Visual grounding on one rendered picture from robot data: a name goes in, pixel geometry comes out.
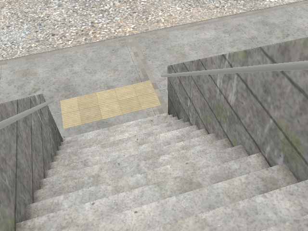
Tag stairs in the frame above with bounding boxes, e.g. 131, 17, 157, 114
15, 113, 308, 231

